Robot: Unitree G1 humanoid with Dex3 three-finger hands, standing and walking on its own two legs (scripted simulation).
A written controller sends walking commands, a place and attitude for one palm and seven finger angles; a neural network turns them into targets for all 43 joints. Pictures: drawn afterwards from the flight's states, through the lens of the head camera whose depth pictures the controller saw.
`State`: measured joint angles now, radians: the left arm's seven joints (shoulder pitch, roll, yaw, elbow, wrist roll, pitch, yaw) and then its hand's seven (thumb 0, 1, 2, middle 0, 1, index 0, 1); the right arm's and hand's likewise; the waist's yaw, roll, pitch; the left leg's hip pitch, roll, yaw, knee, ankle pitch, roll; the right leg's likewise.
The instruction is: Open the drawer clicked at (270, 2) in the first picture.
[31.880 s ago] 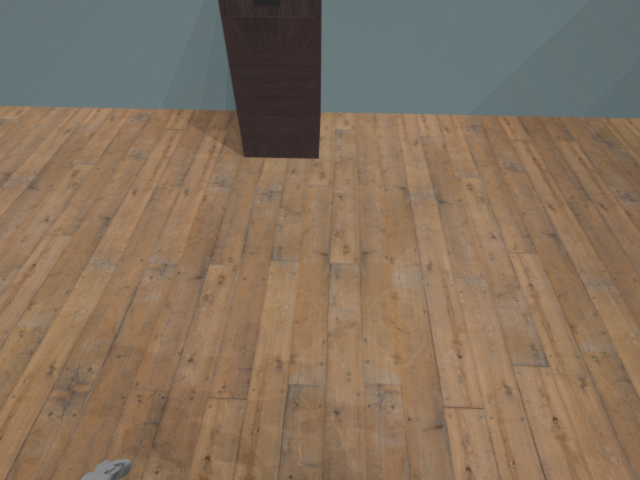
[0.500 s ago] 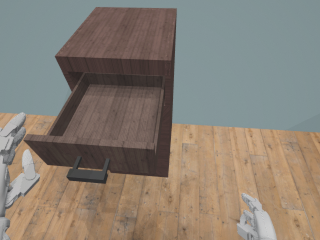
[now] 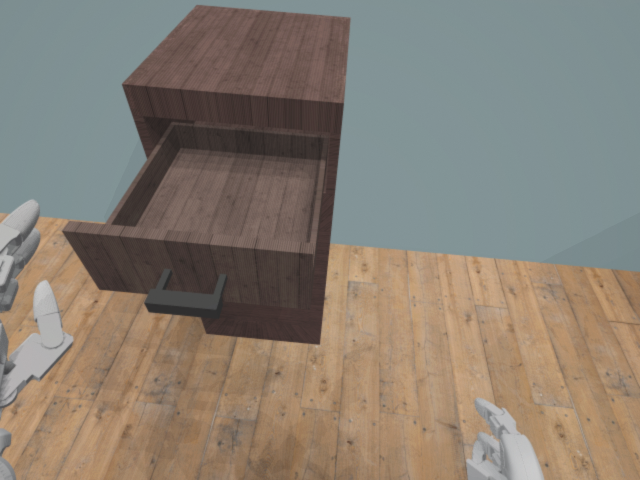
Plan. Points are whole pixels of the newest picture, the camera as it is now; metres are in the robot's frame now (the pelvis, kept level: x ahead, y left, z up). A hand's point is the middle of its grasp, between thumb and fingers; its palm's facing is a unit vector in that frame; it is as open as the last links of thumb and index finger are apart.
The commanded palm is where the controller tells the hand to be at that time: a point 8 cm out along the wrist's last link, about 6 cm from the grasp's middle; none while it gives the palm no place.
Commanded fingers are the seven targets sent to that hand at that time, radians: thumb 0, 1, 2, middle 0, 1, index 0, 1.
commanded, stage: step back with the hand held close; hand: left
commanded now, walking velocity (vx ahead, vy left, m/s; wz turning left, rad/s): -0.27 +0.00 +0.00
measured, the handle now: (189, 291) +0.36 +0.22 +0.00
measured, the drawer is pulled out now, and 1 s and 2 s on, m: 0.30 0.30 0.30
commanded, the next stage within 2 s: stop stepping back and stand still in 0.56 s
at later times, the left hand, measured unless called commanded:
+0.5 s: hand out of the picture +0.11 +0.26 +0.18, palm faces +0.41 -0.81 -0.42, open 7.4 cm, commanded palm +0.05 +0.29 +0.19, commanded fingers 0.00 0.90 0.90 -0.20 -0.30 -0.20 -0.30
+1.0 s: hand out of the picture +0.00 +0.24 +0.17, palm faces +0.34 -0.83 -0.44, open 7.4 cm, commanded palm -0.05 +0.28 +0.19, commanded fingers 0.00 0.90 0.90 -0.20 -0.30 -0.20 -0.30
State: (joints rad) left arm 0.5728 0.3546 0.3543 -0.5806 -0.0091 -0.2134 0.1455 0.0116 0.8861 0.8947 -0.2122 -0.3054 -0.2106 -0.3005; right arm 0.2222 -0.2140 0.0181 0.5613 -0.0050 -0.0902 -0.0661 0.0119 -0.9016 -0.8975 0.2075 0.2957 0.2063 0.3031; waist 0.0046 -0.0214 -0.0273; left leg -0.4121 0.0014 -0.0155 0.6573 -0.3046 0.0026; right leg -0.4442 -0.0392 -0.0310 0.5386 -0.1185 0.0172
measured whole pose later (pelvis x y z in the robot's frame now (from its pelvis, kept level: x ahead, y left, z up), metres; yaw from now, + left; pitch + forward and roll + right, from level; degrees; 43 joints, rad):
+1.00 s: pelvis -0.19 +0.00 +0.01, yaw -1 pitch +1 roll +0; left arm 0.66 0.41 0.37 -0.58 -0.02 -0.18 0.16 0.01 0.89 0.89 -0.21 -0.31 -0.21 -0.30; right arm 0.29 -0.23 0.01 0.62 -0.01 -0.14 -0.08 0.01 -0.90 -0.90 0.20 0.30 0.20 0.30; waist -0.03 -0.07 -0.05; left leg -0.32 -0.03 0.06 0.47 -0.18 0.05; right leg -0.26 0.00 -0.03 0.55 -0.33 0.01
